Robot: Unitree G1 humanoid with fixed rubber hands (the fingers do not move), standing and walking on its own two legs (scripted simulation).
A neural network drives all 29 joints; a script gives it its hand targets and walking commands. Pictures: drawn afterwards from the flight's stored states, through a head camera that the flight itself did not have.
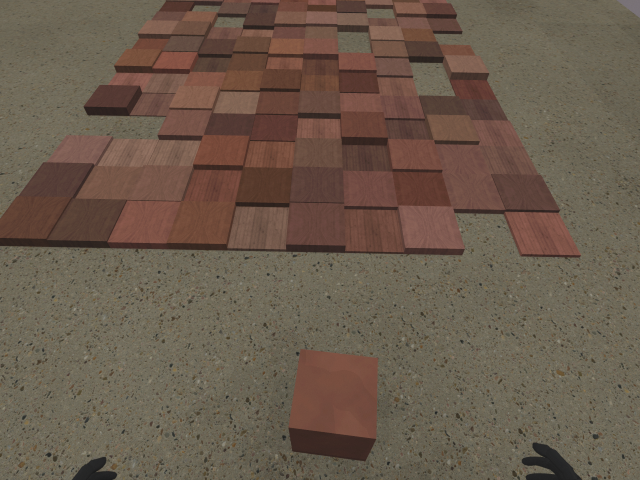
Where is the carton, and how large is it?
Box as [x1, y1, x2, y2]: [288, 349, 377, 460]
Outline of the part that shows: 301,349 288,427 292,450 365,460 375,440 377,358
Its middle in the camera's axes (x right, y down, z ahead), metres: +0.04 +0.47 +1.09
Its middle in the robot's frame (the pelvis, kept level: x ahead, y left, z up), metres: +0.40 -0.05 -0.66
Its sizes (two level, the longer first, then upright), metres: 0.210 0.200 0.250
